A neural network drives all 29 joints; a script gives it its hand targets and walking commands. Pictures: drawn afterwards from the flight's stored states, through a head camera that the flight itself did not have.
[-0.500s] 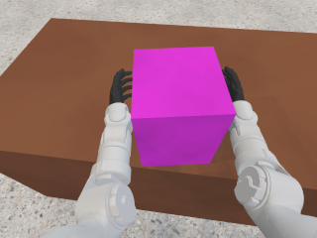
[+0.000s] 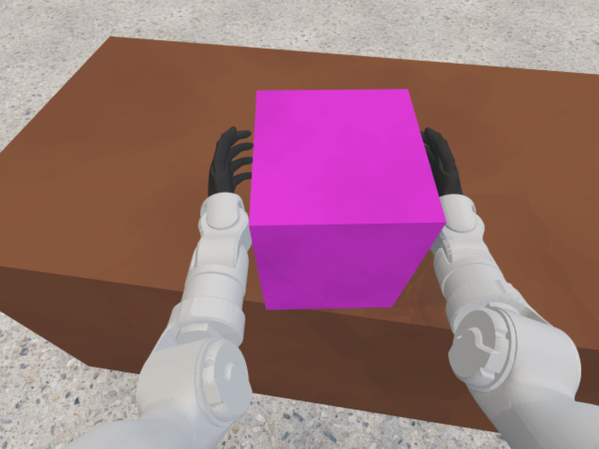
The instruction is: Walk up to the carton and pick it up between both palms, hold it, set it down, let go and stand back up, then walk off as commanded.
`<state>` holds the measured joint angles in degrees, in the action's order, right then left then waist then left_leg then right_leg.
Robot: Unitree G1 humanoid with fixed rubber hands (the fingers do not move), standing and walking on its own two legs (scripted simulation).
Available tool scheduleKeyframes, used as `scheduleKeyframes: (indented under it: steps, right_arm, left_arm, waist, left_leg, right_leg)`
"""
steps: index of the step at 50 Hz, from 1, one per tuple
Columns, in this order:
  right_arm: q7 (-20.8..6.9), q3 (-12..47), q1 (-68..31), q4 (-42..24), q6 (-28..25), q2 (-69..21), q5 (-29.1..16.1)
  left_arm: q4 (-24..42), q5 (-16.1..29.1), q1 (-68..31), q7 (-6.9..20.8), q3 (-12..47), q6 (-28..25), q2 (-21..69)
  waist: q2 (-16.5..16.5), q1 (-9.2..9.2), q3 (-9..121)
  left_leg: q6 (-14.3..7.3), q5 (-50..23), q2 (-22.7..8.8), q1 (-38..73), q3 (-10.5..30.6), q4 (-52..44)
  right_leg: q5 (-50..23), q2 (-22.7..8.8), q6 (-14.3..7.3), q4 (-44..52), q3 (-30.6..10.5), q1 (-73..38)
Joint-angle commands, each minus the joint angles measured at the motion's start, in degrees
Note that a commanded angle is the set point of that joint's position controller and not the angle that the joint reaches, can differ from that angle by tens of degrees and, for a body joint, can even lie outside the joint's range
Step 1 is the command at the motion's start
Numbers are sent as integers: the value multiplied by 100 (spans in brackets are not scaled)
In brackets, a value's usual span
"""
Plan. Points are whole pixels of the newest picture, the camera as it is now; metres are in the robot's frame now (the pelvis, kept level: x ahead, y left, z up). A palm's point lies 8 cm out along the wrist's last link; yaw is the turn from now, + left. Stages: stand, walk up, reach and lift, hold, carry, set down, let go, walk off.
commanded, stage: reach and lift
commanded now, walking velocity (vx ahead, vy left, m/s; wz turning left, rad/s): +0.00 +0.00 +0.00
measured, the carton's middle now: (330, 209) +0.43 +0.01 +0.05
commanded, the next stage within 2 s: none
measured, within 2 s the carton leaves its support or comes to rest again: neither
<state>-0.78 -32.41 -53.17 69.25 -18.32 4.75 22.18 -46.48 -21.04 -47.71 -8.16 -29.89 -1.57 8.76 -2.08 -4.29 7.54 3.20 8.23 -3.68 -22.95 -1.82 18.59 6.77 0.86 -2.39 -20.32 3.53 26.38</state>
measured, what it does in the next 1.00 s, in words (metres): stands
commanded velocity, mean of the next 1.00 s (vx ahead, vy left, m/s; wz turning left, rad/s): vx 0.00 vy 0.00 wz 0.00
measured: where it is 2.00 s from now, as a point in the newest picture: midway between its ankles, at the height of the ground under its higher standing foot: outside the picture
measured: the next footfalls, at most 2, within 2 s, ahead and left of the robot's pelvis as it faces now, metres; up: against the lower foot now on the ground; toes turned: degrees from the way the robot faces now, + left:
none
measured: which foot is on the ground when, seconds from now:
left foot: down 0.00-1.00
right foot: down 0.00-1.00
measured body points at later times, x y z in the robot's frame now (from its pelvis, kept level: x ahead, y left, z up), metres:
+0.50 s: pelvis -0.01 +0.00 +0.00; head +0.00 +0.00 +0.45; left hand +0.42 +0.17 +0.15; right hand +0.44 -0.13 +0.12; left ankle -0.01 +0.16 -0.74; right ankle +0.02 -0.09 -0.74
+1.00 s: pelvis -0.01 +0.02 +0.00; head -0.06 +0.06 +0.45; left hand +0.40 +0.18 +0.21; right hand +0.40 -0.11 +0.19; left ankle -0.01 +0.16 -0.74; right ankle +0.02 -0.09 -0.74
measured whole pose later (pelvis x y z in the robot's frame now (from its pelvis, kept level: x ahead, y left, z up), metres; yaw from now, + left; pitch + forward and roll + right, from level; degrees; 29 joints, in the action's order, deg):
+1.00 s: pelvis -0.01 +0.02 +0.00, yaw +1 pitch -5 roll -1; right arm 3.4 -22.7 -52.0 61.7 3.4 1.5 5.1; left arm -40.3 -17.9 -51.6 -6.3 -21.0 25.4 1.8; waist -4.1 0.5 3.2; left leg 1.7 10.8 -2.9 -3.9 -1.1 19.6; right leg 7.1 0.1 -0.7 -16.6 4.2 4.7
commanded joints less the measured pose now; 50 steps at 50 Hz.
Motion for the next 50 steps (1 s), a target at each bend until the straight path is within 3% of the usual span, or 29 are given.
scheduleKeyframes:
  steps: [1, 2, 3, 4, 7, 9, 12, 16, 18, 20, 28, 31, 35, 42, 43, 46, 50]
  right_arm:
    - [-762, 1087, -3745, -312, -180, -2501, 347]
    - [-771, 1044, -3827, -390, -164, -2496, 300]
    - [-777, 1061, -3813, -358, -99, -2572, 319]
    - [-777, 1034, -3873, -439, -94, -2594, 286]
    - [-765, 1009, -3941, -301, 138, -2716, 323]
    - [-771, 963, -3961, -409, 211, -2766, 309]
    - [-738, 1122, -4016, -621, 266, -2876, 181]
    - [-659, 1289, -3804, -517, 411, -3093, 70]
    - [-578, 1403, -3875, -737, 467, -3111, -82]
    - [-564, 1518, -4024, -1010, 472, -3216, -160]
    - [-381, 2050, -3898, -1209, 761, -3185, -779]
    - [-340, 2213, -4002, -1432, 893, -3209, -1035]
    - [-292, 2413, -4275, -1700, 1113, -3135, -1397]
    - [-297, 2194, -4375, -1696, 1646, -2924, -1679]
    - [-305, 2169, -4270, -1559, 1794, -2912, -1693]
    - [-313, 2101, -4260, -1593, 2000, -2865, -1785]
    - [-326, 2148, -4582, -1977, 2029, -2825, -1960]
  left_arm:
    - [242, 52, -3857, 377, 1587, -89, 2436]
    - [323, 186, -3960, 364, 1704, -79, 2470]
    - [347, 200, -4075, 349, 1688, -62, 2403]
    - [361, 268, -4171, 338, 1786, -55, 2429]
    - [-13, 201, -4284, 357, 1528, 82, 2252]
    - [-17, 246, -4262, 377, 1587, 147, 2297]
    - [-86, 338, -4189, 451, 1652, 226, 2285]
    - [-232, 326, -4170, 569, 1433, 291, 2147]
    - [-314, 329, -3967, 663, 1398, 409, 2057]
    - [-164, 356, -4078, 709, 1471, 410, 2090]
    - [181, 583, -3860, 780, 2011, 821, 2381]
    - [483, 685, -3911, 806, 2242, 1010, 2433]
    - [961, 926, -4092, 771, 2750, 1311, 2720]
    - [1146, 900, -4149, 785, 2763, 2021, 2654]
    - [864, 743, -3927, 818, 2443, 2182, 2539]
    - [989, 658, -3845, 883, 2344, 2498, 2479]
    - [1210, 698, -3842, 978, 2347, 2696, 2529]
  waist:
    - [-60, -99, 3455]
    - [-80, 5, 3475]
    - [-58, -44, 3461]
    - [-23, 23, 3564]
    - [-187, -116, 3198]
    - [-144, -95, 3164]
    - [-95, -52, 3357]
    - [-337, -81, 3120]
    - [-485, -71, 2924]
    - [-396, -122, 3057]
    - [-201, 165, 3070]
    - [-117, 265, 2940]
    - [301, 440, 2907]
    - [491, 589, 1877]
    - [352, 481, 1444]
    - [364, 498, 1171]
    - [382, 531, 1329]
  left_leg:
    - [-199, -1106, 315, 845, -595, -42]
    - [-211, -916, 341, 812, -580, -63]
    - [-233, -750, 360, 812, -587, -72]
    - [-232, -700, 366, 803, -552, -64]
    - [-292, -102, 402, 604, -564, -170]
    - [-311, -107, 436, 685, -561, -180]
    - [-292, -292, 475, 699, -534, -117]
    - [-342, -442, 529, 522, -507, -147]
    - [-374, -458, 554, 497, -502, -172]
    - [-361, -583, 569, 491, -496, -147]
    - [-213, -1488, 504, 1416, -310, 18]
    - [-183, -1468, 513, 1613, -281, 33]
    - [-38, -1889, 499, 2160, -134, 203]
    - [-33, -1010, 497, 2307, -99, 16]
    - [-105, -652, 498, 2224, -138, -116]
    - [-119, -487, 474, 2320, -143, -212]
    - [-106, -815, 473, 2429, -149, -161]
  right_leg:
    - [-2023, 3, 399, -167, 361, -2316]
    - [-1846, 19, 411, -140, 400, -2237]
    - [-1604, 1, 408, -128, 383, -2198]
    - [-1580, 26, 407, -141, 384, -2179]
    - [-959, -32, 407, -42, 316, -2145]
    - [-966, -23, 432, -45, 357, -2165]
    - [-1343, -29, 454, -125, 303, -2365]
    - [-1870, -77, 539, -158, 193, -2845]
    - [-2074, -82, 599, -145, 176, -3045]
    - [-2308, -71, 629, -198, 156, -3206]
    - [-2796, 68, 596, -61, 192, -3253]
    - [-2584, 92, 587, 6, 230, -3214]
    - [-2349, 151, 496, 148, 256, -3024]
    - [-1007, 191, 418, 429, 289, -2578]
    - [-702, 168, 439, 491, 266, -2606]
    - [-436, 185, 427, 551, 276, -2607]
    - [-647, 223, 404, 539, 301, -2702]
